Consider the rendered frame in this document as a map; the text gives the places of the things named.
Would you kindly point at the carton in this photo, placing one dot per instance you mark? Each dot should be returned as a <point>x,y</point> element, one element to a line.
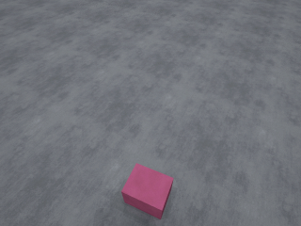
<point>147,190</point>

